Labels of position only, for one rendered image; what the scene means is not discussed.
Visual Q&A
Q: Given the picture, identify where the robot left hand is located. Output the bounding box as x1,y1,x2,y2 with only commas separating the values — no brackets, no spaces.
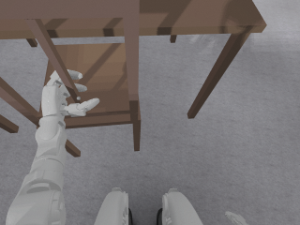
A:
41,69,100,120

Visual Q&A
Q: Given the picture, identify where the robot shin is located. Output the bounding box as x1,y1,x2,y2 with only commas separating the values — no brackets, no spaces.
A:
161,188,177,225
112,187,128,225

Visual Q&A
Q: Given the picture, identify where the robot left shin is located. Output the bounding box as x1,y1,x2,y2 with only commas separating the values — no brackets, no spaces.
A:
112,187,128,225

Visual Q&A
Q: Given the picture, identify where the chair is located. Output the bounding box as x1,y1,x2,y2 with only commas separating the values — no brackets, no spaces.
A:
0,0,142,158

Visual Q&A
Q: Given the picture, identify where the left robot upper arm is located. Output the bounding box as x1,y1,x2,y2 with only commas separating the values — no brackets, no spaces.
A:
7,189,67,225

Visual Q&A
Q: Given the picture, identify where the robot right shin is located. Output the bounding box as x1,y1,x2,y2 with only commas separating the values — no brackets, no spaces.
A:
161,188,177,225

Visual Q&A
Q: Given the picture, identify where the robot right hand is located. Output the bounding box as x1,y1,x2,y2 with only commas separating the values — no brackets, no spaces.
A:
225,211,249,225

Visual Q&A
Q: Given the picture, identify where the robot left forearm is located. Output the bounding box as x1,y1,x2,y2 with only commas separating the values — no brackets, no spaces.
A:
6,115,68,225

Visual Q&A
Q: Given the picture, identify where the table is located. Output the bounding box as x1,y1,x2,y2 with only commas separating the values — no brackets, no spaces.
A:
0,0,267,133

